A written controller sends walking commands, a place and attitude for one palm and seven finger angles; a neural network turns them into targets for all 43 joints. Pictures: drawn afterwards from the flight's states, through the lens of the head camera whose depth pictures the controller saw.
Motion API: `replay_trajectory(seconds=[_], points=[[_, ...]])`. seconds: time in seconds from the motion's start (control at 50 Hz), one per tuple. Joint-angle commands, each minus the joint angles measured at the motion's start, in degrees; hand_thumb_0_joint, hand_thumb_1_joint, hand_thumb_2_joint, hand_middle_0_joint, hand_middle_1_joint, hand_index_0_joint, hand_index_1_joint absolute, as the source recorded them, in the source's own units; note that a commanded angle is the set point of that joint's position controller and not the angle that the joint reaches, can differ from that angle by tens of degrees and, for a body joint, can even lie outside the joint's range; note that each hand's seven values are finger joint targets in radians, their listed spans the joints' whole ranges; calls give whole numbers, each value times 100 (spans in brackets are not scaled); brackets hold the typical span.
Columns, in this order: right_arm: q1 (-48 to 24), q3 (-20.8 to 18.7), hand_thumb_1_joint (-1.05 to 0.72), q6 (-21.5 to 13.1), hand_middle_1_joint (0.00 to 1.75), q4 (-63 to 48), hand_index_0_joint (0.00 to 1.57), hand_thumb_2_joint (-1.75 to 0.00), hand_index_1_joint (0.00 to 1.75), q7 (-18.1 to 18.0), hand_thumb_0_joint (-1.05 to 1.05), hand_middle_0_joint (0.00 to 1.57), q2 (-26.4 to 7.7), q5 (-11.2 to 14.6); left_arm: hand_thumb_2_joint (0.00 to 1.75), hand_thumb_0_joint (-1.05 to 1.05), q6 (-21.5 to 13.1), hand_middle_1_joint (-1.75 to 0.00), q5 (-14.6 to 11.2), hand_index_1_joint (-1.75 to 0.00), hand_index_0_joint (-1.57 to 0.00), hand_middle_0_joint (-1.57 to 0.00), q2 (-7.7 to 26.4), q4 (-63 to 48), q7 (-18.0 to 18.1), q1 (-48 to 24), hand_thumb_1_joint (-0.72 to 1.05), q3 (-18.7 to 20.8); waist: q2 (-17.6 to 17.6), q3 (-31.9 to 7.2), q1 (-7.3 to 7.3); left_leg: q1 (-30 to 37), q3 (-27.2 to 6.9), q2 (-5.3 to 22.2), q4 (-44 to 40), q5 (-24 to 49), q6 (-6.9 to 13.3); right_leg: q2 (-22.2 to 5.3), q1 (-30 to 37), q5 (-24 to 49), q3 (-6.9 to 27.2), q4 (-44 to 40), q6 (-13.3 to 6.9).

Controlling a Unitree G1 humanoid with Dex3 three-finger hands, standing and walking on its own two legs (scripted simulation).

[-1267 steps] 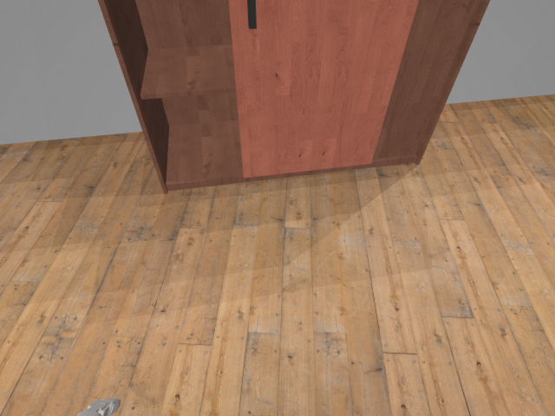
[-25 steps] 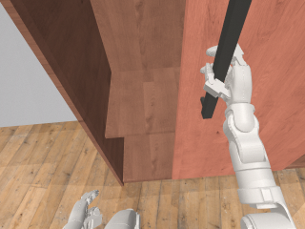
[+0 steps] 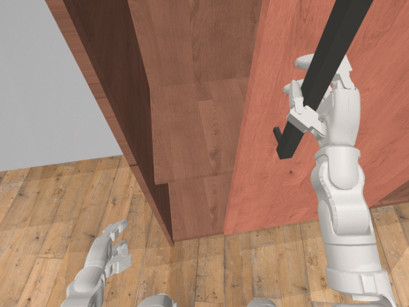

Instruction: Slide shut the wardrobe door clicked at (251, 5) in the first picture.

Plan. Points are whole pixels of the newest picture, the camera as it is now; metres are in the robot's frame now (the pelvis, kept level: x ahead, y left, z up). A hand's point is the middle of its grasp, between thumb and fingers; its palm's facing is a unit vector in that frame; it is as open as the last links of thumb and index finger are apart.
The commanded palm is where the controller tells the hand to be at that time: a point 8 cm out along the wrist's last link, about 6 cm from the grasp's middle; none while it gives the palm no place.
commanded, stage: step sideways, sliding the door along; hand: right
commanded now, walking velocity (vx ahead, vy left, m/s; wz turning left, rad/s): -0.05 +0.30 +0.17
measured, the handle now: (305, 82) +0.41 -0.17 +0.21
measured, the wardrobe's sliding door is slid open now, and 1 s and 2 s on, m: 0.24 0.00 0.00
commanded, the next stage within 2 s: stop walking and hold the door there in 1.04 s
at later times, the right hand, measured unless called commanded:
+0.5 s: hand (198, 125) +0.34 +0.00 +0.19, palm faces -0.09 +1.00 -0.01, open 6.3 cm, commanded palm +0.32 -0.03 +0.20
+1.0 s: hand (137, 131) +0.33 +0.08 +0.20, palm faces +0.00 +1.00 -0.03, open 6.2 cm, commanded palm +0.30 +0.09 +0.20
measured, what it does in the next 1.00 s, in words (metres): steps to the left: right foot, then right foot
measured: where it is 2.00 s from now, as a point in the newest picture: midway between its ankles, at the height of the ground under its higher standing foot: outside the picture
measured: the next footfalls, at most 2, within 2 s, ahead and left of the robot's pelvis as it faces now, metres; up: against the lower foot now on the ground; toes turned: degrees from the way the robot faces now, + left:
right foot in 0.14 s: +0.03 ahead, -0.18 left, +0.00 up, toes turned -4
right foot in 0.48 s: +0.04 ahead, -0.11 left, +0.00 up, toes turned -2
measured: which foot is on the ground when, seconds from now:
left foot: down 0.00-0.50, up 0.52-0.70, down 0.72-0.90, up 0.92-1.00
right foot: down 0.00-0.02, up 0.04-0.12, down 0.14-0.36, up 0.38-0.46, down 0.48-0.72, up 0.74-0.88, down 0.90-1.00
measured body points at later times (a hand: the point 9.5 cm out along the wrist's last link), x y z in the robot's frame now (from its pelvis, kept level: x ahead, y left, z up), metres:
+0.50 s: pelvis -0.01 +0.06 +0.00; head +0.05 +0.05 +0.45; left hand +0.20 +0.27 -0.09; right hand +0.34 -0.06 +0.19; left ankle +0.02 +0.17 -0.72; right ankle +0.00 -0.10 -0.73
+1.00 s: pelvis -0.05 +0.18 +0.01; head -0.03 +0.16 +0.46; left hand +0.08 +0.42 -0.08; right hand +0.33 +0.03 +0.20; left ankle -0.06 +0.27 -0.67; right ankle -0.01 +0.03 -0.72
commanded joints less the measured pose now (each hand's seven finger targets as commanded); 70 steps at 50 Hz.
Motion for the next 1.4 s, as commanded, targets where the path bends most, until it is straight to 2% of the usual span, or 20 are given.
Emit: replay_trajectory(seconds=[0.0, 0.06, 0.1, 0.16, 0.28, 0.32, 0.38, 0.44, 0.48, 0.52, 0.6, 0.66, 0.72, 0.84, 0.88, 0.96, 1.12, 1.14, 1.18, 1.38], points=[[-2245, 1600, -90, -847, 140, -2374, 45, -90, 140, 594, 0, 45, 416, -196, 90, 0, -203, -30, -158, -30, -20, -20, 251, -931, -19, -534, 90, 5, 1279, -3127, 798, 2149, -1344, 1091, -977, 5212, 564, 518, -153, 984, -608, 1462, -614], [-1890, 1622, -90, -827, 140, -2298, 45, -90, 140, 498, 0, 45, 505, -118, 90, 0, -221, -30, -74, -30, -20, -20, 312, -654, 90, -347, 90, 2, 1199, -2826, 829, 1680, -1383, 1276, -869, 5037, 647, 649, -311, -307, -444, 597, -655], [-2174, 1837, -90, -946, 140, -2902, 45, -90, 140, 503, 0, 45, 684, -68, 90, 0, -240, -30, -11, -30, -20, -20, 448, -682, 143, -450, 90, 42, 543, -3206, 907, 1153, -658, 747, 101, 4281, 253, 104, 1032, 2866, -417, -769, -840], [-1884, 2125, -90, -1068, 140, -2614, 45, -90, 140, 674, 0, 45, 1128, -126, 90, 0, -126, -30, 138, -30, -20, -20, 598, -897, -115, -556, 90, 88, -1488, -2913, 699, -686, -486, 52, 2034, -1389, -32, -1516, 1783, 5595, 724, -885, -1776], [-2035, 1739, -90, -1030, 140, -2239, 45, -90, 140, 701, 0, 45, 654, -300, 90, 0, -137, -30, 63, -30, -20, -20, 511, -855, -136, -376, 90, 24, -846, -2796, 730, 464, 49, -40, -909, 692, 32, -753, 1638, 4543, -551, 518, -984], [-2009, 1581, -90, -924, 140, -2405, 45, -90, 140, 677, 0, 45, 308, -299, 90, 0, -104, -30, -58, -30, -20, -20, 225, -921, -5, -455, 90, -59, 1210, -3152, 827, 1961, -1156, 871, -1222, 4663, 466, 267, 160, 1669, -846, 1338, -629], [-1563, 1359, -90, -846, 140, -2252, 45, -90, 140, 569, 0, 45, 236, -188, 90, 0, -161, -30, 37, -30, -20, -20, 276, -572, 131, -376, 90, 1, 1717, -2880, 793, 1675, -1741, 1392, -996, 5630, 907, 775, -656, -941, -454, 1561, -622], [-1972, 1092, -90, -938, 140, -2770, 45, -90, 140, 452, 0, 45, -36, -134, 90, 0, -124, -30, 151, -30, -20, -20, 348, -380, 297, -384, 90, -28, 858, -3193, 977, 1339, -993, 894, 179, 4699, 478, 426, 640, 1600, -674, -1196, -730], [-1659, 994, -90, -1049, 140, -2550, 45, -90, 140, 535, 0, 45, 11, -49, 90, 0, -52, -30, 274, -30, -20, -20, 595, -559, 274, -458, 90, 145, -1412, -3054, 858, -885, -302, 37, 1750, -63, -97, -1488, 2179, 5836, 1051, -1235, -1508], [-1716, 827, -90, -1016, 140, -2276, 45, -90, 140, 612, 0, 45, -12, -89, 90, 0, 53, -30, 269, -30, -20, -20, 468, -610, 168, -696, 90, 34, -1481, -2718, 671, -1245, -755, 5, 2467, -1291, -140, -1821, 1754, 5134, 835, -1094, -1975], [-2019, 877, -90, -1016, 140, -1781, 45, -90, 140, 547, 0, 45, 113, -181, 90, 0, 44, -30, 173, -30, -20, -20, 515, -575, 81, -486, 90, 15, -1784, -2591, 666, -184, -168, -7, 384, -890, 1, -1232, 1320, 4338, -554, -454, -1265], [-2128, 746, -90, -927, 140, -1533, 45, -90, 140, 592, 0, 45, 5, -216, 90, 0, 60, -30, 26, -30, -20, -20, 408, -675, 180, -409, 90, -97, -905, -2792, 748, 979, 228, -191, -958, 715, -68, -548, 649, 2544, -788, 382, -917], [-2038, 213, -90, -654, 140, -1700, 45, -90, 140, 431, 0, 45, -669, -94, 90, 0, -81, -30, -17, -30, -20, -20, 106, -701, 374, -674, 90, -201, 2338, -2653, 640, 1113, -2026, 1515, -2080, 2989, 936, 975, -1136, -1557, -718, 2591, -595], [-2233, 531, -90, -680, 140, -1969, 45, -90, 140, 288, 0, 45, -266, -10, 90, 0, -30, -30, 103, -30, -20, -20, 289, -269, 545, -339, 90, -282, 400, -3154, 926, 1319, -739, 768, -52, 3226, 680, 834, 347, 1457, -881, -1586, -609], [-2111, 681, -90, -825, 140, -1871, 45, -90, 140, 330, 0, 45, -110, 59, 90, 0, -70, -30, 168, -30, -20, -20, 671, -469, 473, -392, 90, -9, -2020, -3022, 748, -1290, -223, -10, 1580, -413, 51, -1199, 2280, 4138, 1301, -1578, -1359], [-2806, 1211, -90, -728, 140, -1508, 45, -90, 140, 534, 0, 45, 438, 61, 90, 0, -62, -30, 130, -30, -20, -20, 388, -450, 304, -518, 90, -274, -1005, -2282, 626, -1619, -879, 263, 2454, -901, 41, -1572, 1434, 3689, 1083, -1441, -2027], [-3256, 1526, -90, -589, 140, -615, 45, -90, 140, 464, 0, 45, 798, -13, 90, 0, -198, -30, -121, -30, -20, -20, 612, -587, 180, -20, 90, -237, -1223, -2816, 791, 824, 300, -120, -1132, 267, 19, -331, 870, 1560, -376, -306, -1095], [-1982, -1945, -90, -556, 140, 1054, 45, -90, 140, 81, 0, 45, -2913, -253, 90, 0, -126, -30, -49, -30, -20, -20, 1056, -66, 311, 508, 90, -60, -765, -2746, 606, 853, 161, -112, -1607, 457, 9, -47, 553, 1512, -833, 178, -915], [-2165, -1401, -90, -521, 140, 518, 45, -90, 140, 117, 0, 45, -2482, -178, 90, 0, -170, -30, -57, -30, -20, -20, 584, -342, 358, 63, 90, -214, 1955, -2484, 594, 2167, -1782, 1325, -2103, 2484, 743, 1151, -1668, -724, -1029, 2116, -595], [-1203, -1871, -90, -664, 140, 446, 45, -90, 140, 23, 0, 45, -2472, -60, 90, 0, -471, -30, 45, -30, -20, -20, 1052, -155, 604, 58, 90, -101, 1, -2484, 598, 1138, -908, 852, -1088, 2678, 97, 547, 794, 2276, -464, -1356, -977]])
